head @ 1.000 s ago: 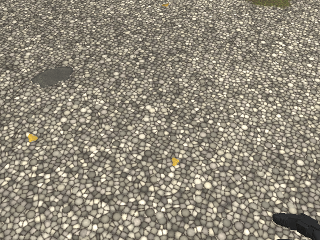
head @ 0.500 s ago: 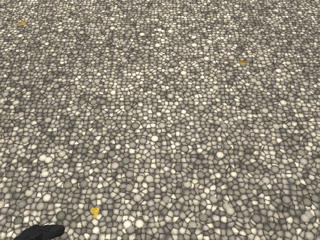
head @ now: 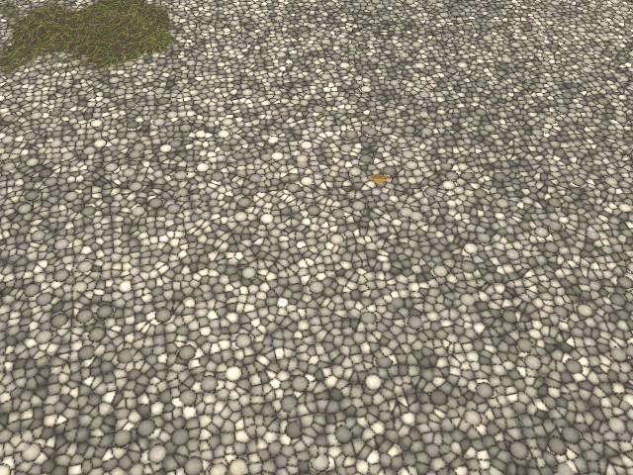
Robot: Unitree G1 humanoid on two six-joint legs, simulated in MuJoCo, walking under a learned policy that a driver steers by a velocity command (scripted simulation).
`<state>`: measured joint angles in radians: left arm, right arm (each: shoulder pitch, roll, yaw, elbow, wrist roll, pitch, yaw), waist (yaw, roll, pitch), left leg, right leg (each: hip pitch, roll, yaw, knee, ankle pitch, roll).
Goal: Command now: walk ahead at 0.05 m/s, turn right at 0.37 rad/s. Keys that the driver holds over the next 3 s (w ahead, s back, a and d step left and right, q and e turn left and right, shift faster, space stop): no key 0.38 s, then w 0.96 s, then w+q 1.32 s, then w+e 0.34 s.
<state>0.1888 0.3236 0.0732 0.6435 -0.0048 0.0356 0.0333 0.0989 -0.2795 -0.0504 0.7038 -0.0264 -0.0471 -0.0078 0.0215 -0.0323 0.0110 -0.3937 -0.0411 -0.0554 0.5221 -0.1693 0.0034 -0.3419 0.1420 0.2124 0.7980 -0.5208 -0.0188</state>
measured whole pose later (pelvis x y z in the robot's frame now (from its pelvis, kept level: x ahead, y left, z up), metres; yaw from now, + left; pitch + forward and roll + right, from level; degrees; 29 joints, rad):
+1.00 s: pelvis +0.20 +0.01 +0.01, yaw -3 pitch +2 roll +0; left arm 0.10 0.27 0.05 0.67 -0.02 -0.07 -0.03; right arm 0.42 -0.25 -0.02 0.87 0.01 -0.07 0.00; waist -0.09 -0.04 0.02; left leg 0.06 -0.04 0.02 0.19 -0.28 0.05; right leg -0.65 -0.08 0.01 0.67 0.02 0.01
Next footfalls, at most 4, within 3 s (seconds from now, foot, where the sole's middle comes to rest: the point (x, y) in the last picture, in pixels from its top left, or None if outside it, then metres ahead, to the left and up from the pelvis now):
0.28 right None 0.03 -0.14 -0.77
1.16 right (397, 473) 0.48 -0.14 -0.77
1.70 left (286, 339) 0.78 0.11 -0.77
2.18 right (341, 235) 1.10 -0.03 -0.77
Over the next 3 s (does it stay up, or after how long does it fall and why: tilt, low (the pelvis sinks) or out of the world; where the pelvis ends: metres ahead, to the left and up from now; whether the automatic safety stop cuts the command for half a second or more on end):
stays up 1.24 0.29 0.02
